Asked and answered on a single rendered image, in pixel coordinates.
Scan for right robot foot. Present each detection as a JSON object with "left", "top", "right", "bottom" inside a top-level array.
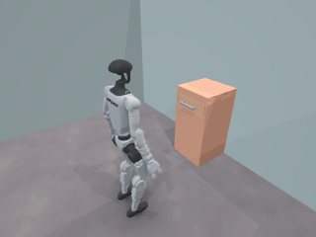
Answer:
[{"left": 126, "top": 201, "right": 148, "bottom": 218}]

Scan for right robot forearm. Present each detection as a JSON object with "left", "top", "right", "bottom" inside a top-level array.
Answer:
[{"left": 134, "top": 129, "right": 154, "bottom": 164}]

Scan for robot right hand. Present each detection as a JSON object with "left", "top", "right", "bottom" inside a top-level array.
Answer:
[{"left": 147, "top": 160, "right": 162, "bottom": 181}]

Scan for left robot upper arm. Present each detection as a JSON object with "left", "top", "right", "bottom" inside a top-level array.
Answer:
[{"left": 103, "top": 85, "right": 114, "bottom": 117}]

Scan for right robot upper arm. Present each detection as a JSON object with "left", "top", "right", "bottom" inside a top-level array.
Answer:
[{"left": 125, "top": 96, "right": 143, "bottom": 139}]

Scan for left robot forearm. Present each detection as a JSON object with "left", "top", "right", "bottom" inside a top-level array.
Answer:
[{"left": 103, "top": 113, "right": 114, "bottom": 130}]

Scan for robot left hand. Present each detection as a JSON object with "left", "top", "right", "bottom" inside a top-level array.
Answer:
[{"left": 109, "top": 129, "right": 119, "bottom": 138}]

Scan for right robot shin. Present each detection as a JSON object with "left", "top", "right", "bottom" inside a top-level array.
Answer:
[{"left": 131, "top": 180, "right": 146, "bottom": 211}]

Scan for handle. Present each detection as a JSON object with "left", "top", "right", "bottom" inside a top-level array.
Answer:
[{"left": 180, "top": 101, "right": 197, "bottom": 111}]

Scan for cabinet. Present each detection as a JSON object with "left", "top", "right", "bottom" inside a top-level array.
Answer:
[{"left": 174, "top": 78, "right": 237, "bottom": 167}]

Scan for drawer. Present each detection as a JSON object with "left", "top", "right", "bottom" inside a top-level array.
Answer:
[{"left": 178, "top": 93, "right": 205, "bottom": 117}]

